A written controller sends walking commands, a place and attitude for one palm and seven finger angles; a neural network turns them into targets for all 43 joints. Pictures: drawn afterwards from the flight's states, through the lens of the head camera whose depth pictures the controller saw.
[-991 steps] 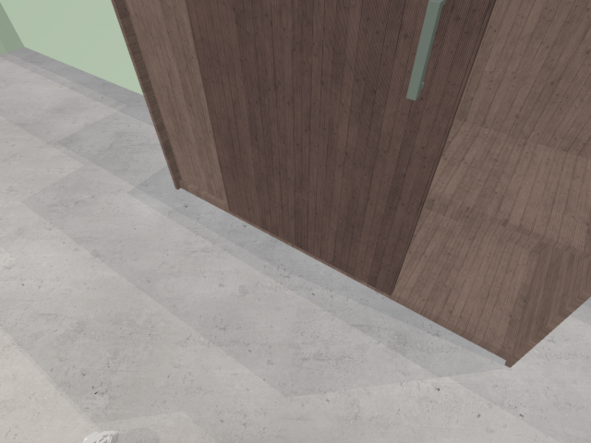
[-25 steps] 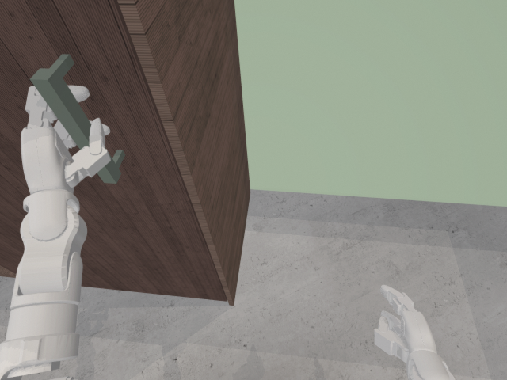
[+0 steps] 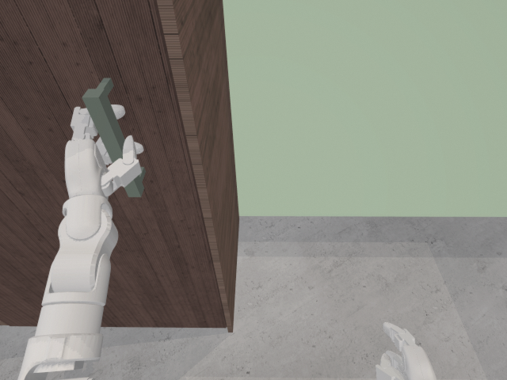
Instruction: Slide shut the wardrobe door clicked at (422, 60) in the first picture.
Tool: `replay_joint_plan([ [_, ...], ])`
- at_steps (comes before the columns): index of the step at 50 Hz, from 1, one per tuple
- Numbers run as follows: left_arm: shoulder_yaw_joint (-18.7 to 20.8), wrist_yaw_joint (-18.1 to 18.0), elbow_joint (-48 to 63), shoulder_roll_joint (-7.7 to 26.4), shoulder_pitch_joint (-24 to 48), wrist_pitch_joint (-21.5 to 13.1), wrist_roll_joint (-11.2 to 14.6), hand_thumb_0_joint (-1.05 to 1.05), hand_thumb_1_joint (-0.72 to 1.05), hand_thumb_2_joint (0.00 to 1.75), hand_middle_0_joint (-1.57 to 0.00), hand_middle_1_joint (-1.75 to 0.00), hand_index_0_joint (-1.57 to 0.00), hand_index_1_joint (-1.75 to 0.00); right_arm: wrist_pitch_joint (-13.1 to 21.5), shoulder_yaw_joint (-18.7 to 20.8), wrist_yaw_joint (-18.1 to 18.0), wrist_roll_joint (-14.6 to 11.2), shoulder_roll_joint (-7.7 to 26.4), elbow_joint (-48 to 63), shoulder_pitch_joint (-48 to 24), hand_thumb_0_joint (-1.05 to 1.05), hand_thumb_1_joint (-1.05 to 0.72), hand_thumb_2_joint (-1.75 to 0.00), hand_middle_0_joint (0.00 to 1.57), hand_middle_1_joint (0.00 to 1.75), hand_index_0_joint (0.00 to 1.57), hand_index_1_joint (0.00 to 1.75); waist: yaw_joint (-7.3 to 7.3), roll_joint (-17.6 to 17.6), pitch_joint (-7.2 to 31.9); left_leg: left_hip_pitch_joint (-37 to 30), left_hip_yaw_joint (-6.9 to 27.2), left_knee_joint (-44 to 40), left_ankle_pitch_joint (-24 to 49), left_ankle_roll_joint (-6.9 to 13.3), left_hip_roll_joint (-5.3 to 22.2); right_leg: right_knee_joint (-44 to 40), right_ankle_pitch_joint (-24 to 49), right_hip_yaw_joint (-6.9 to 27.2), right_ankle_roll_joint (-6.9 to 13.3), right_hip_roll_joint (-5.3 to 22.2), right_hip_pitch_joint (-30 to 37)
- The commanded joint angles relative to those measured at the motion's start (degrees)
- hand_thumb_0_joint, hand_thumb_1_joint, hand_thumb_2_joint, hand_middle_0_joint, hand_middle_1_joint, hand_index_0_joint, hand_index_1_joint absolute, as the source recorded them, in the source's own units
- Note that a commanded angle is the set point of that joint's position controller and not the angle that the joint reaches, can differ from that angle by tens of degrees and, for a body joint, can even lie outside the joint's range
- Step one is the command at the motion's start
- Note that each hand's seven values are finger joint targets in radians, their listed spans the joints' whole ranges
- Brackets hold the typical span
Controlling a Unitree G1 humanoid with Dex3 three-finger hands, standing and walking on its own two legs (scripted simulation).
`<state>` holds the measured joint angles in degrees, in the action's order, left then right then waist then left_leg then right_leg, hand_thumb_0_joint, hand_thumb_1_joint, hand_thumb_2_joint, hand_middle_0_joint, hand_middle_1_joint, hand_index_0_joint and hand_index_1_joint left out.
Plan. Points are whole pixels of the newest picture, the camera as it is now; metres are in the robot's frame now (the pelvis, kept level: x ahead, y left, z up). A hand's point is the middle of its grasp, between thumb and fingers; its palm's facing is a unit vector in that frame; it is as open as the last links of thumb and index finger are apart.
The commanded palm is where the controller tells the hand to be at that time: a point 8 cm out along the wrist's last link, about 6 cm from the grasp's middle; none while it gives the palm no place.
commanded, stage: stop walking and hold the door there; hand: left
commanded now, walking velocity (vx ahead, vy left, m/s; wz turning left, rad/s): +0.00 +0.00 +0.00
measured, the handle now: (122, 142) +0.41 +0.22 +0.18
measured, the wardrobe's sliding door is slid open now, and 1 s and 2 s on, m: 0.00 0.00 0.01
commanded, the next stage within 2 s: loosen the grip on the handle in 0.58 s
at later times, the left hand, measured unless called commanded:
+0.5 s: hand (129, 163) +0.36 +0.19 +0.19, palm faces +0.19 -0.98 -0.09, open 6.8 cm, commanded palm +0.33 +0.21 +0.18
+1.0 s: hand (129, 157) +0.37 +0.20 +0.19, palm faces +0.26 -0.96 -0.11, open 10.9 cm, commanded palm +0.32 +0.24 +0.18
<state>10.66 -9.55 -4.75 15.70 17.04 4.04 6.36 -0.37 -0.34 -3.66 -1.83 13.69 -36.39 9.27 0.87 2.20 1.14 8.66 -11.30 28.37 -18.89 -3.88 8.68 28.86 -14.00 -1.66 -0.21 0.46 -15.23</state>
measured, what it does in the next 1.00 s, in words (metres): stands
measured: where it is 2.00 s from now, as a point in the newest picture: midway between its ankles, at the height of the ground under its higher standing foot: outside the picture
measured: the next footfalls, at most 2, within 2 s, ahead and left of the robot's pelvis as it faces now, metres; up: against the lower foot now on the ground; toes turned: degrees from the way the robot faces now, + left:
none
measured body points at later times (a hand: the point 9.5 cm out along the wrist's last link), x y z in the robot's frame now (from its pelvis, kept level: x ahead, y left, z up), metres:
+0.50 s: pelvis -0.02 +0.05 +0.00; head -0.03 +0.04 +0.45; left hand +0.34 +0.25 +0.19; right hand +0.13 -0.18 -0.11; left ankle -0.05 +0.14 -0.74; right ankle +0.01 -0.12 -0.73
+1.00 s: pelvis -0.02 +0.00 +0.01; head -0.01 -0.01 +0.46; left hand +0.35 +0.25 +0.20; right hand +0.12 -0.24 -0.10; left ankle -0.05 +0.14 -0.74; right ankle +0.01 -0.12 -0.74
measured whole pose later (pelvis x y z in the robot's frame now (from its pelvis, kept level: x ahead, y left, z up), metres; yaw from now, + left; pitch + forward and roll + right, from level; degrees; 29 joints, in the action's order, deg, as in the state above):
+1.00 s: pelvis -0.02 +0.00 +0.01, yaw +5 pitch +0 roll +0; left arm 9.2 -4.2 -22.1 14.3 32.5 2.1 3.3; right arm 6.9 0.4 -1.9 -1.8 13.6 -43.2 14.9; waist 0.0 0.3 -0.8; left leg 9.3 -6.8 23.4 -13.5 -2.6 6.0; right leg 24.3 -11.2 -5.4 0.3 2.1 -13.2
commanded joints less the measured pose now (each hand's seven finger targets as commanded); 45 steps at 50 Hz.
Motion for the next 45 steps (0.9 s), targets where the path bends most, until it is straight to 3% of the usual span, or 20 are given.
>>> replay_joint_plan([
  [1,-6.89,2.85,17.25,4.30,20.60,-6.77,-1.46,0.00,0.90,0.90,-0.45,-1.40,-0.45,-1.40,2.58,1.78,-1.15,0.06,5.54,9.06,-7.93,0.00,-0.90,-0.90,0.20,0.30,0.20,0.30,-0.29,1.48,18.43,-8.46,3.23,-1.75,28.69,4.41,1.73,-0.49,33.01,1.47,-0.44,4.17,6.64],
  [8,-7.07,2.62,10.93,3.89,24.31,-6.68,-1.72,0.00,0.90,0.90,-0.45,-1.40,-0.45,-1.40,1.66,1.74,-1.80,0.52,6.06,7.39,-7.80,0.00,-0.90,-0.90,0.20,0.30,0.20,0.30,-0.53,1.45,16.50,-5.31,3.28,-4.27,20.54,4.50,1.25,-1.67,26.22,1.76,-0.42,4.15,5.39],
  [13,-8.87,2.87,9.22,2.05,27.73,-7.25,-1.88,0.00,0.90,0.90,-0.45,-1.40,-0.45,-1.40,1.41,1.79,-2.06,0.56,6.01,6.65,-7.32,0.00,-0.90,-0.90,0.20,0.30,0.20,0.30,-0.34,1.64,16.82,-6.09,3.32,-4.61,23.15,4.53,1.61,-0.57,25.12,0.89,-0.53,3.82,4.31],
  [15,-11.29,3.14,9.53,-0.32,29.62,-7.51,-1.92,0.00,0.90,0.90,-0.45,-1.40,-0.45,-1.40,1.40,1.61,-2.15,0.63,5.70,6.59,-7.48,0.00,-0.90,-0.90,0.20,0.30,0.20,0.30,-0.12,2.81,16.18,-6.25,3.43,-5.17,24.26,4.56,1.92,0.17,23.73,0.36,-0.69,3.71,3.50],
  [17,-10.24,2.99,7.91,0.54,29.19,-7.62,-2.09,0.00,0.90,0.90,-0.45,-1.40,-0.45,-1.40,1.27,1.82,-2.16,0.67,5.95,6.10,-6.87,0.00,-0.90,-0.90,0.20,0.30,0.20,0.30,-0.26,2.13,16.54,-6.46,3.32,-4.53,25.39,4.56,1.99,0.20,23.87,0.45,-0.60,3.74,3.37],
  [21,-14.41,3.50,7.51,-3.76,31.08,-8.05,-2.10,0.00,0.90,0.90,-0.45,-1.40,-0.45,-1.40,1.33,1.62,-2.21,0.66,5.37,5.83,-7.00,0.00,-0.90,-0.90,0.20,0.30,0.20,0.30,0.01,2.66,15.99,-6.84,3.58,-5.33,25.78,4.55,2.22,1.20,20.52,-0.21,-0.78,3.46,2.14],
  [22,-13.87,3.40,7.15,-3.23,31.30,-8.13,-2.19,0.00,0.90,0.90,-0.45,-1.40,-0.45,-1.40,1.32,1.72,-2.22,0.74,5.52,5.65,-6.72,0.00,-0.90,-0.90,0.20,0.30,0.20,0.30,-0.11,2.08,15.97,-7.05,3.70,-5.18,26.50,4.64,2.35,1.25,20.25,-0.25,-0.76,3.46,1.92],
  [25,-14.36,3.27,7.15,-3.63,31.00,-8.42,-2.27,0.00,0.90,0.90,-0.45,-1.40,-0.45,-1.40,1.16,1.79,-2.34,0.70,5.41,5.21,-6.62,0.00,-0.90,-0.90,0.20,0.30,0.20,0.30,-0.07,2.64,15.90,-6.80,3.17,-4.87,25.30,4.59,2.10,0.94,21.07,-0.02,-0.65,4.08,2.21],
  [31,-15.10,3.29,8.01,-4.33,30.04,-8.76,-2.32,0.00,0.90,0.90,-0.45,-1.40,-0.45,-1.40,0.75,1.77,-2.56,0.71,5.08,5.12,-6.89,0.00,-0.90,-0.90,0.20,0.30,0.20,0.30,0.01,-0.19,17.09,-7.09,3.19,-3.72,26.84,4.35,1.56,0.80,26.39,0.26,-0.47,4.85,3.64],
  [33,-13.60,3.17,8.36,-2.85,28.98,-8.81,-2.44,0.00,0.90,0.90,-0.45,-1.40,-0.45,-1.40,0.54,2.03,-2.57,0.68,5.33,5.03,-6.43,0.00,-0.90,-0.90,0.20,0.30,0.20,0.30,-0.07,-0.51,18.08,-7.65,3.10,-3.14,27.83,4.21,1.37,0.74,28.25,0.55,-0.25,5.08,4.30],
  [34,13.13,0.97,4.28,35.29,70.17,-11.03,-7.31,0.00,0.90,0.90,-0.45,-1.40,-0.45,-1.40,3.57,-3.32,-3.57,-0.50,0.25,8.57,-6.31,0.00,-0.90,-0.90,0.20,0.30,0.20,0.30,-2.68,-1.97,-2.22,5.23,6.66,-17.59,15.81,7.22,-0.74,9.63,-8.32,1.35,-3.29,-0.02,-5.73],
  [35,0.62,5.03,-15.58,5.79,50.32,-3.15,-8.04,0.00,0.78,0.84,-0.45,-1.40,-0.45,-1.40,7.65,4.38,-2.63,0.73,5.30,2.12,-0.22,0.00,-0.90,-0.90,0.20,0.30,0.20,0.30,0.98,-11.82,7.13,-3.42,11.26,-11.29,25.97,1.27,-3.53,2.40,4.44,-1.57,2.44,-2.51,-2.01],
  [36,-0.98,6.11,-8.82,1.77,48.06,-1.71,-2.19,0.00,0.66,0.78,-0.45,-1.40,-0.45,-1.40,8.28,3.62,-1.89,-1.29,7.42,1.88,4.28,0.00,-0.90,-0.90,0.20,0.30,0.20,0.30,0.27,-10.36,15.32,-8.45,8.03,-5.63,42.68,-0.82,-3.27,-0.28,13.39,-2.02,1.62,-1.16,1.78],
  [37,10.15,6.57,-7.97,12.60,43.47,-0.74,-0.55,0.00,0.54,0.73,-0.45,-1.40,-0.45,-1.40,8.76,4.56,-1.67,-0.68,8.71,0.54,4.07,0.00,-0.90,-0.90,0.20,0.30,0.20,0.30,-2.72,-6.72,22.02,-11.22,6.47,-4.42,43.12,-0.52,-3.95,-2.59,16.75,-0.43,1.40,-1.36,6.67],
  [38,6.49,7.11,-4.13,10.01,45.19,-0.98,0.01,0.00,0.42,0.67,-0.45,-1.40,-0.45,-1.40,8.88,3.99,-1.08,0.12,7.73,0.77,3.62,0.00,-0.90,-0.90,0.20,0.30,0.20,0.30,-1.78,-5.16,23.36,-9.76,5.46,-3.46,40.65,0.28,-5.43,-3.31,20.67,-0.66,1.11,-1.38,8.88],
  [39,3.27,7.20,-2.88,6.93,43.18,-1.34,-0.87,0.00,0.30,0.61,-0.45,-1.40,-0.45,-1.40,9.14,3.74,-0.53,-0.05,6.54,0.73,4.02,0.00,-0.90,-0.90,0.20,0.30,0.20,0.30,-1.80,-1.58,21.17,-8.95,5.10,-3.85,38.12,0.06,-5.53,-3.54,19.27,-1.32,1.28,-1.73,8.20],
  [40,-2.11,6.72,-3.75,0.62,40.69,-2.13,-1.50,0.00,0.17,0.55,-0.45,-1.40,-0.45,-1.40,9.57,3.42,0.37,-0.05,5.62,0.64,3.89,0.00,-0.90,-0.90,0.20,0.30,0.20,0.30,-1.01,-1.01,16.70,-6.85,5.10,-3.88,35.08,0.77,-5.83,-4.12,18.37,-2.00,1.26,-1.74,6.79],
  [41,-3.20,5.85,-4.52,-0.37,38.11,-3.07,-2.06,0.00,0.05,0.49,-0.45,-1.40,-0.45,-1.40,9.86,3.31,0.94,-0.11,5.70,-0.04,4.35,0.00,-0.90,-0.90,0.20,0.30,0.20,0.30,-1.15,-1.00,13.62,-5.01,5.22,-4.70,30.10,1.36,-6.05,-4.65,16.90,-2.35,1.27,-1.76,6.61],
  [42,-2.35,5.05,-4.83,1.65,36.41,-4.03,-2.93,0.00,-0.07,0.43,-0.45,-1.40,-0.45,-1.40,10.01,3.35,1.33,-0.19,6.13,0.00,4.05,0.00,-0.90,-0.90,0.20,0.30,0.20,0.30,-1.45,1.04,11.92,-3.42,5.13,-5.50,25.06,1.93,-6.45,-5.43,14.77,-2.02,1.35,-1.54,6.66],
  [45,-2.73,4.70,-4.82,3.79,37.95,-5.57,-4.01,0.00,-0.43,0.26,-0.44,-1.38,-0.44,-1.38,10.28,3.39,1.35,-0.20,6.67,0.37,3.33,0.00,-0.90,-0.90,0.20,0.30,0.20,0.30,-0.53,-3.54,10.88,-0.76,5.76,-7.00,15.99,3.56,-7.14,-7.59,9.99,-1.26,0.90,-1.09,7.40],
])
